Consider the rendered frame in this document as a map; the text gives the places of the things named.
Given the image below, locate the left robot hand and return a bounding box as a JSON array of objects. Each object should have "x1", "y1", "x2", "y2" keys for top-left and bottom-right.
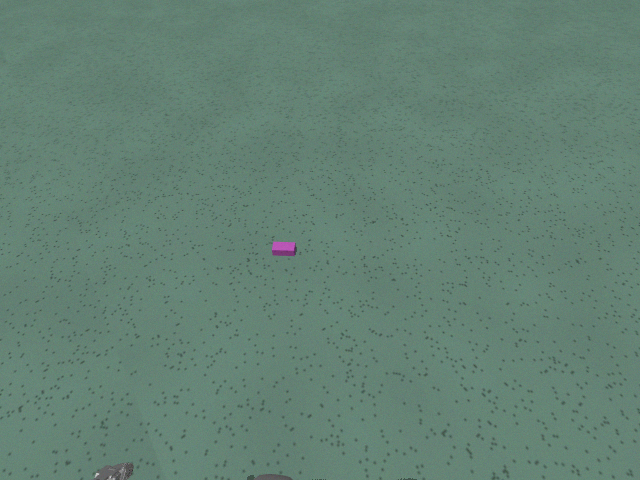
[{"x1": 90, "y1": 463, "x2": 134, "y2": 480}]

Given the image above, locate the small box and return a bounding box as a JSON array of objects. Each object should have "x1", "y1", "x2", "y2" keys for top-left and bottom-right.
[{"x1": 272, "y1": 242, "x2": 296, "y2": 256}]

